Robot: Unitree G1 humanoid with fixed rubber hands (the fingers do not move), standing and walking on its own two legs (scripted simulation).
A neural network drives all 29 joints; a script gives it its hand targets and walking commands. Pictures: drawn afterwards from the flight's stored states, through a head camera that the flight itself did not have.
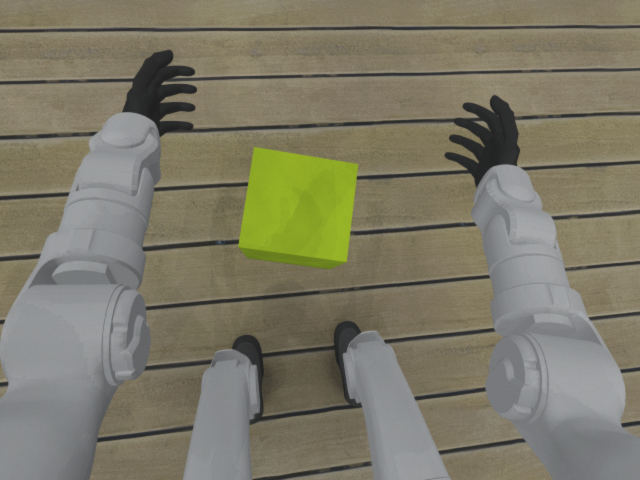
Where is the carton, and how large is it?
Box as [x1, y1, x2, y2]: [238, 147, 357, 268]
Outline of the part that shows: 254,147 239,238 239,248 247,257 323,268 330,268 345,262 348,246 357,164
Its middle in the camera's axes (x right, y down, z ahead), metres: -0.06 -0.06 +0.88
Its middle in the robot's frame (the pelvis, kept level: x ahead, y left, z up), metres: +0.50 -0.04 -0.52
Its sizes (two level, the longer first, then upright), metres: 0.210 0.200 0.250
